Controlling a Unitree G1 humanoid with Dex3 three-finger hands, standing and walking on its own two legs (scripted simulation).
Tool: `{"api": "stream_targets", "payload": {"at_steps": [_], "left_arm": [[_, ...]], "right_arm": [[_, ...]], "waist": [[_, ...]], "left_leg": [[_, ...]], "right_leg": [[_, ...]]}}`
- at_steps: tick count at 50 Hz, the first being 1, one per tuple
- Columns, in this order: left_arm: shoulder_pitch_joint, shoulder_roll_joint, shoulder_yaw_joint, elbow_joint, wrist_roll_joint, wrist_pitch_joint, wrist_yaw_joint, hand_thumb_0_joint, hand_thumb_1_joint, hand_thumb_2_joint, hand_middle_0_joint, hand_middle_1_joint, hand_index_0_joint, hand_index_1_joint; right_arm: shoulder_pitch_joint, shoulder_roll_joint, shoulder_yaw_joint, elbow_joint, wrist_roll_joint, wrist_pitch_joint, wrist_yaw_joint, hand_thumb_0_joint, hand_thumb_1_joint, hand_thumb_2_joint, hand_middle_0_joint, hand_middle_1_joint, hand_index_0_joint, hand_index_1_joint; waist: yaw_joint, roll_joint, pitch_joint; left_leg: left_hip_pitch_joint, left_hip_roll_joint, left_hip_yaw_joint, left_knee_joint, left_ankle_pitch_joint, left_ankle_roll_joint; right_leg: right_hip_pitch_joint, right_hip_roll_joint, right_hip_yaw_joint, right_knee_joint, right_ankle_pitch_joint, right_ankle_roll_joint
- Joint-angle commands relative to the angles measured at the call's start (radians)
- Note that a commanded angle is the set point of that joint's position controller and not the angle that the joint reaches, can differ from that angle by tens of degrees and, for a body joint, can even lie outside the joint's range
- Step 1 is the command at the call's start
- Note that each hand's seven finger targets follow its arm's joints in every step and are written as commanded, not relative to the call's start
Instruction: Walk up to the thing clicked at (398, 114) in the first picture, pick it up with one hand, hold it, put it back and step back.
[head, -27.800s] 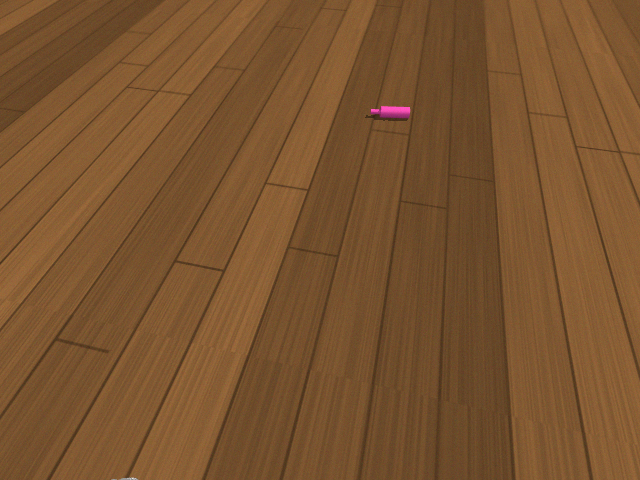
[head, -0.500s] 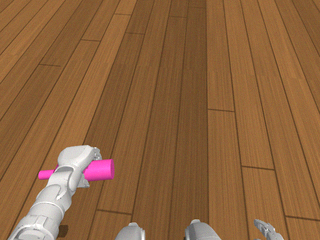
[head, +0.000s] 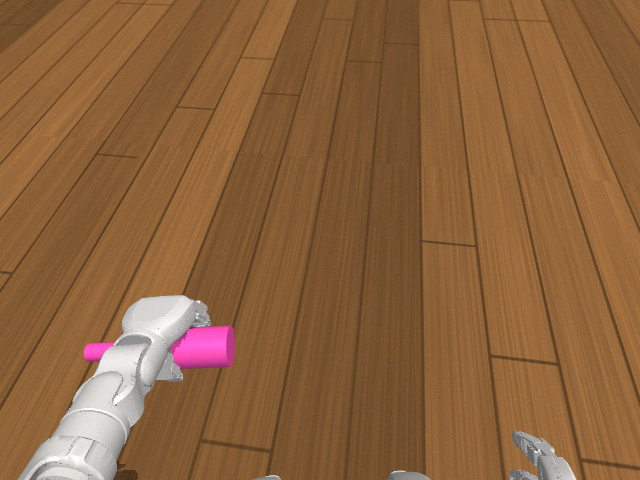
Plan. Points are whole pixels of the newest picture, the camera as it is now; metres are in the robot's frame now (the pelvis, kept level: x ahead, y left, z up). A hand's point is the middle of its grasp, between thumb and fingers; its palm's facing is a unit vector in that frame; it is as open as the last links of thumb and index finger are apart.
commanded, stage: hold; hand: left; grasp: from above
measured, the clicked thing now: (160, 349) +0.31 +0.25 -0.09
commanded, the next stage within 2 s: crouch in 1.46 s
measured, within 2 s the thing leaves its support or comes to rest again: neither
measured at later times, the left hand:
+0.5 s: hand (169, 356) +0.28 +0.22 -0.04, palm faces -0.48 -0.04 -0.88, open 8.8 cm
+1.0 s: hand (163, 355) +0.27 +0.22 -0.02, palm faces -0.47 -0.04 -0.88, open 8.8 cm
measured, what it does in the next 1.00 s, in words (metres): stands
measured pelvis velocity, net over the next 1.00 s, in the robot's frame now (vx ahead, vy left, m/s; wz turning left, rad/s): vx -0.02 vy -0.01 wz -0.01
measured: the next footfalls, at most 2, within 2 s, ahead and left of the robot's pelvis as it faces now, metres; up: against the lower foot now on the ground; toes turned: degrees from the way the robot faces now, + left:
none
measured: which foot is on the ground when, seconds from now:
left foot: down 0.00-1.00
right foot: down 0.00-1.00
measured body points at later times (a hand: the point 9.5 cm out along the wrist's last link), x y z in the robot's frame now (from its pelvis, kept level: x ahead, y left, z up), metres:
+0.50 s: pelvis -0.01 -0.01 +0.01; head +0.01 -0.02 +0.46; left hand +0.30 +0.22 +0.01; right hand +0.12 -0.27 -0.11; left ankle +0.00 +0.12 -0.72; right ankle +0.01 -0.14 -0.72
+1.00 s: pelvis -0.02 -0.01 +0.01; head -0.01 -0.03 +0.46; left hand +0.29 +0.22 +0.03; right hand +0.12 -0.26 -0.10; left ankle +0.00 +0.12 -0.72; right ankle +0.01 -0.14 -0.72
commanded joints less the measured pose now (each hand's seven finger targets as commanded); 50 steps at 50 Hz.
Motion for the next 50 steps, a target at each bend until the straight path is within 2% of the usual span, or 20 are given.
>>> {"api": "stream_targets", "payload": {"at_steps": [1,8,12,17,18,23,24,26,29,30,33,34,35,41,43,44,46,48,49,50], "left_arm": [[-0.326,0.229,0.120,-0.253,-0.006,-0.017,0.039,0.000,0.709,0.698,-1.097,-0.469,-1.089,-0.479],[-0.341,0.238,0.136,-0.281,0.003,-0.014,0.062,0.000,0.725,0.746,-1.115,-0.499,-1.104,-0.512],[-0.352,0.229,0.124,-0.294,-0.002,-0.004,0.067,0.000,0.743,0.746,-1.124,-0.508,-1.115,-0.518],[-0.346,0.223,0.114,-0.300,-0.005,0.002,0.038,0.000,0.716,0.732,-1.101,-0.502,-1.093,-0.512],[-0.328,0.230,0.120,-0.282,-0.009,0.002,0.034,0.000,0.718,0.725,-1.107,-0.499,-1.099,-0.510],[-0.319,0.213,0.108,-0.296,-0.018,-0.007,0.008,0.000,0.732,0.705,-1.103,-0.515,-1.103,-0.516],[-0.309,0.225,0.119,-0.302,-0.019,-0.010,0.006,0.000,0.740,0.689,-1.114,-0.492,-1.112,-0.495],[-0.329,0.238,0.127,-0.318,-0.021,-0.015,0.002,0.000,0.753,0.697,-1.114,-0.513,-1.117,-0.512],[-0.344,0.236,0.120,-0.341,-0.017,-0.017,-0.001,0.000,0.744,0.673,-1.107,-0.503,-1.111,-0.500],[-0.338,0.248,0.137,-0.333,-0.019,-0.019,0.000,0.000,0.748,0.679,-1.103,-0.520,-1.110,-0.514],[-0.353,0.236,0.125,-0.353,-0.020,-0.021,-0.002,0.000,0.775,0.732,-1.131,-0.545,-1.134,-0.544],[-0.355,0.250,0.137,-0.357,-0.020,-0.022,0.000,0.000,0.785,0.719,-1.132,-0.552,-1.139,-0.546],[-0.356,0.236,0.122,-0.352,-0.021,-0.020,0.000,0.000,0.786,0.733,-1.141,-0.550,-1.144,-0.548],[-0.365,0.244,0.131,-0.337,-0.026,-0.012,0.004,0.000,0.777,0.721,-1.132,-0.549,-1.138,-0.544],[-0.349,0.228,0.119,-0.327,-0.025,-0.006,-0.003,0.000,0.762,0.734,-1.130,-0.545,-1.131,-0.545],[-0.369,0.243,0.128,-0.358,-0.030,-0.009,-0.007,0.000,0.779,0.730,-1.134,-0.550,-1.139,-0.547],[-0.353,0.225,0.108,-0.338,-0.035,-0.008,-0.020,0.000,0.774,0.724,-1.122,-0.562,-1.131,-0.554],[-0.324,0.238,0.120,-0.328,-0.038,-0.011,-0.032,0.000,0.769,0.726,-1.138,-0.530,-1.137,-0.532],[-0.302,0.218,0.108,-0.315,-0.041,-0.013,-0.038,0.000,0.763,0.722,-1.135,-0.529,-1.135,-0.531],[-0.327,0.230,0.115,-0.359,-0.045,-0.017,-0.043,0.000,0.763,0.726,-1.131,-0.535,-1.132,-0.537]], "right_arm": [[-0.028,-0.141,-0.050,-0.117,-0.002,-0.032,-0.008,0.000,-0.894,-0.896,0.200,0.300,0.200,0.300],[-0.040,-0.142,-0.051,-0.125,-0.001,-0.032,-0.007,0.000,-0.895,-0.897,0.200,0.300,0.200,0.300],[-0.051,-0.143,-0.051,-0.126,0.002,-0.032,-0.008,0.000,-0.896,-0.897,0.200,0.300,0.200,0.300],[-0.055,-0.140,-0.049,-0.122,0.002,-0.028,-0.011,0.000,-0.895,-0.897,0.200,0.300,0.200,0.300],[-0.065,-0.140,-0.049,-0.124,0.004,-0.027,-0.012,0.000,-0.897,-0.898,0.200,0.300,0.200,0.300],[-0.083,-0.133,-0.039,-0.141,0.006,-0.029,-0.015,0.000,-0.897,-0.898,0.200,0.300,0.199,0.300],[-0.090,-0.135,-0.041,-0.148,0.008,-0.029,-0.015,0.000,-0.897,-0.898,0.200,0.300,0.200,0.300],[-0.101,-0.132,-0.038,-0.155,0.009,-0.030,-0.017,0.000,-0.897,-0.898,0.200,0.299,0.199,0.299],[-0.104,-0.131,-0.035,-0.158,0.010,-0.032,-0.018,0.000,-0.900,-0.899,0.200,0.300,0.199,0.300],[-0.105,-0.135,-0.037,-0.157,0.012,-0.033,-0.018,0.000,-0.900,-0.899,0.200,0.300,0.200,0.300],[-0.110,-0.133,-0.035,-0.155,0.011,-0.035,-0.020,0.000,-0.901,-0.900,0.200,0.300,0.199,0.300],[-0.109,-0.136,-0.036,-0.154,0.011,-0.036,-0.021,0.000,-0.901,-0.900,0.200,0.300,0.199,0.300],[-0.110,-0.132,-0.032,-0.151,0.010,-0.036,-0.022,0.000,-0.902,-0.900,0.200,0.300,0.199,0.300],[-0.117,-0.132,-0.031,-0.144,0.012,-0.039,-0.024,0.000,-0.902,-0.900,0.200,0.300,0.199,0.300],[-0.119,-0.129,-0.028,-0.147,0.012,-0.039,-0.024,0.000,-0.905,-0.901,0.199,0.300,0.199,0.300],[-0.130,-0.128,-0.029,-0.150,0.013,-0.038,-0.025,0.000,-0.903,-0.901,0.200,0.300,0.199,0.300],[-0.130,-0.130,-0.027,-0.150,0.011,-0.040,-0.024,0.000,-0.904,-0.900,0.199,0.300,0.199,0.300],[-0.136,-0.128,-0.028,-0.156,0.012,-0.038,-0.025,0.000,-0.905,-0.901,0.199,0.300,0.199,0.300],[-0.137,-0.125,-0.024,-0.161,0.012,-0.037,-0.026,0.000,-0.906,-0.902,0.199,0.300,0.199,0.300],[-0.141,-0.123,-0.023,-0.163,0.013,-0.036,-0.027,0.000,-0.906,-0.902,0.199,0.300,0.199,0.300]], "waist": [[0.007,0.045,-0.289],[0.009,0.029,-0.293],[0.010,0.028,-0.291],[0.008,0.018,-0.296],[0.018,0.017,-0.276],[0.011,0.015,-0.231],[0.022,0.014,-0.220],[0.021,0.022,-0.216],[0.024,0.032,-0.225],[0.027,0.025,-0.229],[0.023,0.031,-0.251],[0.024,0.041,-0.255],[0.019,0.026,-0.243],[0.025,0.024,-0.229],[0.021,0.010,-0.222],[0.034,0.029,-0.227],[0.028,0.017,-0.209],[0.035,0.027,-0.206],[0.030,-0.007,-0.191],[0.032,0.007,-0.208]], "left_leg": [[0.200,-0.031,-0.009,-0.093,0.334,-0.005],[0.211,-0.037,0.000,-0.106,0.307,0.001],[0.224,-0.041,0.006,-0.118,0.293,0.003],[0.238,-0.040,0.008,-0.128,0.303,0.008],[0.238,-0.040,0.005,-0.136,0.291,0.006],[0.228,-0.041,0.007,-0.161,0.223,0.010],[0.222,-0.041,0.007,-0.169,0.212,0.009],[0.222,-0.042,0.010,-0.177,0.187,0.011],[0.230,-0.043,0.011,-0.182,0.187,0.011],[0.237,-0.041,0.010,-0.185,0.196,0.009],[0.264,-0.039,0.009,-0.187,0.217,0.008],[0.272,-0.040,0.010,-0.189,0.218,0.007],[0.267,-0.038,0.007,-0.191,0.215,0.008],[0.274,-0.037,0.009,-0.205,0.216,0.008],[0.271,-0.040,0.012,-0.211,0.215,0.011],[0.278,-0.041,0.014,-0.217,0.208,0.009],[0.280,-0.031,0.001,-0.228,0.201,0.007],[0.285,-0.034,0.004,-0.232,0.209,0.008],[0.272,-0.037,0.004,-0.233,0.203,0.013],[0.278,-0.040,0.009,-0.233,0.207,0.014]], "right_leg": [[0.082,0.049,-0.040,-0.081,0.262,-0.042],[0.105,0.043,-0.031,-0.101,0.253,-0.039],[0.123,0.040,-0.028,-0.118,0.248,-0.034],[0.136,0.039,-0.026,-0.123,0.260,-0.033],[0.132,0.040,-0.032,-0.132,0.241,-0.034],[0.122,0.040,-0.025,-0.158,0.181,-0.036],[0.131,0.040,-0.029,-0.164,0.169,-0.037],[0.125,0.039,-0.023,-0.174,0.146,-0.036],[0.141,0.038,-0.021,-0.177,0.144,-0.037],[0.146,0.040,-0.023,-0.175,0.149,-0.038],[0.150,0.041,-0.025,-0.174,0.168,-0.038],[0.149,0.041,-0.025,-0.179,0.170,-0.038],[0.149,0.042,-0.025,-0.180,0.166,-0.037],[0.161,0.042,-0.028,-0.197,0.166,-0.036],[0.167,0.039,-0.023,-0.201,0.171,-0.035],[0.168,0.039,-0.025,-0.206,0.161,-0.037],[0.167,0.044,-0.032,-0.206,0.151,-0.038],[0.175,0.041,-0.030,-0.213,0.156,-0.040],[0.183,0.039,-0.028,-0.219,0.151,-0.037],[0.191,0.038,-0.024,-0.220,0.159,-0.036]]}}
